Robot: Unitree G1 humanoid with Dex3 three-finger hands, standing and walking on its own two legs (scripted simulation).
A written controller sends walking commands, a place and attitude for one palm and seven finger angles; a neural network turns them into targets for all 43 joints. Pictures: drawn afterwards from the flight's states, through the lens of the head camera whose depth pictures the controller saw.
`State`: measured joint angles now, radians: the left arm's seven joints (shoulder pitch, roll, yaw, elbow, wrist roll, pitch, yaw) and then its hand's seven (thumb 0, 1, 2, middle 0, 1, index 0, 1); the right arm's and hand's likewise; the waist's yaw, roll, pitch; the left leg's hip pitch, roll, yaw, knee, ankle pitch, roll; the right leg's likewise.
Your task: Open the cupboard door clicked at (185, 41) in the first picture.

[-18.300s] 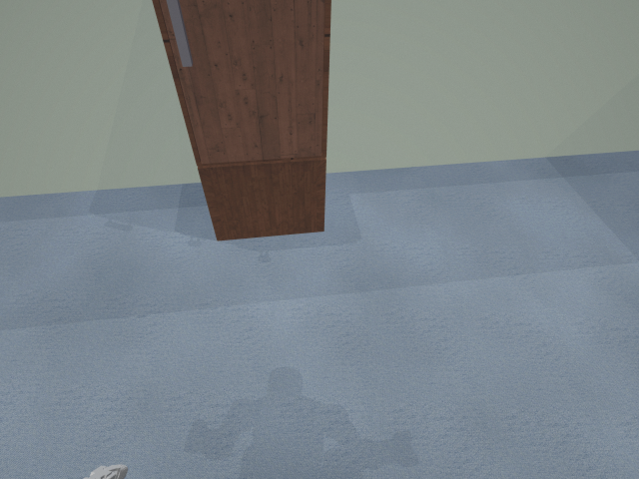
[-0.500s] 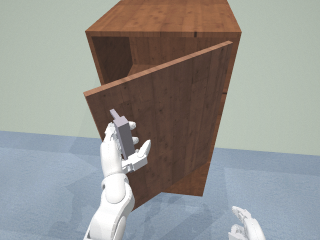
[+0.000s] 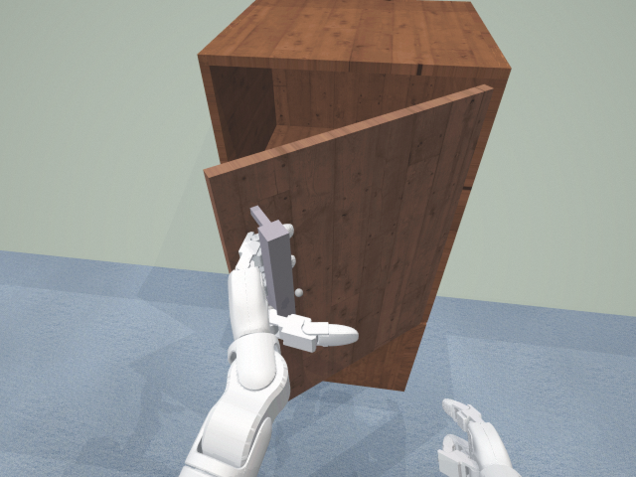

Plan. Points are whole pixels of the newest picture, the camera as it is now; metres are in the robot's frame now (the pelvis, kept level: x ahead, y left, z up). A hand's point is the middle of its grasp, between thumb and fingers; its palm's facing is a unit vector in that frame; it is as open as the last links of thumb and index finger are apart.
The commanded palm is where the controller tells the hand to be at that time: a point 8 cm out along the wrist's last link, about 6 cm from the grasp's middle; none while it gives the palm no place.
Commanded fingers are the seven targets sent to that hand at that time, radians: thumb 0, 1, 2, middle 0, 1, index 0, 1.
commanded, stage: open thumb and fingers to let go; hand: left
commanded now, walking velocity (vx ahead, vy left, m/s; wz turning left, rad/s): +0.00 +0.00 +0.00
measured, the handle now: (271, 271) +0.33 +0.09 +0.11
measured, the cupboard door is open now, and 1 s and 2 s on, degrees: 39 41 41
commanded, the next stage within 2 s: slide the hand sideways off the handle in 0.02 s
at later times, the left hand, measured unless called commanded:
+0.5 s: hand (295, 317) +0.26 +0.05 +0.12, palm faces -0.13 -0.99 +0.00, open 15.8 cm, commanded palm +0.23 +0.11 +0.11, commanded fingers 0.00 -0.50 0.30 -0.15 -0.30 -0.15 -0.30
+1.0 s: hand (256, 350) +0.23 +0.09 +0.11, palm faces -0.07 -1.00 -0.05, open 16.0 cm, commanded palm +0.19 +0.16 +0.11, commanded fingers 0.00 -0.50 0.30 -0.15 -0.30 -0.15 -0.30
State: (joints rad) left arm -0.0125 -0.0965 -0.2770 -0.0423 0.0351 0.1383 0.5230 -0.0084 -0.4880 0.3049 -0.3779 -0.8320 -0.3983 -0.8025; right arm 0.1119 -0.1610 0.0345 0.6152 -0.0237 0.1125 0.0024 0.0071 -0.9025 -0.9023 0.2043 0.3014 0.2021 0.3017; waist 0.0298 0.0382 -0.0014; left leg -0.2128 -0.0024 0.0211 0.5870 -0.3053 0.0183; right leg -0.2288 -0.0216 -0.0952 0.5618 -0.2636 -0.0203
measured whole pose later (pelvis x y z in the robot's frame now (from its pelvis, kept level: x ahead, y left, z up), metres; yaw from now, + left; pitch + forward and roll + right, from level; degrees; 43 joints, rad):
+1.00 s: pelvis +0.02 -0.03 +0.00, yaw -1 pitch -2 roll +0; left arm 0.46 0.18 -0.04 -0.39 -0.17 0.00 -0.09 -0.01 -0.50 0.30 -0.25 -0.34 -0.23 -0.34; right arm 0.22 -0.22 0.04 0.49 0.03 -0.03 -0.03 0.01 -0.90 -0.90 0.20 0.30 0.20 0.30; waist 0.02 0.05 -0.03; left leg -0.24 0.04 0.02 0.63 -0.36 -0.02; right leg -0.27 0.02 -0.09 0.61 -0.32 -0.05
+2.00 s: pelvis +0.02 +0.01 +0.00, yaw +0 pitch -3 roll -1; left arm 0.46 0.28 0.15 -0.47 -0.16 0.04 -0.10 -0.01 -0.42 0.34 -0.16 -0.30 -0.15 -0.30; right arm 0.23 -0.23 0.07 0.56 0.03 -0.22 -0.07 0.01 -0.90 -0.90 0.21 0.30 0.20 0.30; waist 0.06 0.05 -0.02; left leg -0.22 -0.01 0.02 0.62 -0.35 0.03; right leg -0.23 -0.02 -0.10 0.57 -0.29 0.00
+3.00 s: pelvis +0.03 -0.01 +0.01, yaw -1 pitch -5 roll +0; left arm 0.45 0.32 0.32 -0.36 -0.07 -0.09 0.12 0.02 0.88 0.89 -0.21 -0.30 -0.21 -0.30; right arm 0.18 -0.23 0.01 0.65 0.01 -0.11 -0.07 0.01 -0.90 -0.90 0.21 0.30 0.20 0.30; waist 0.07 0.07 0.04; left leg -0.06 0.02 0.03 0.41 -0.26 0.00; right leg -0.08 0.01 -0.08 0.39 -0.22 -0.03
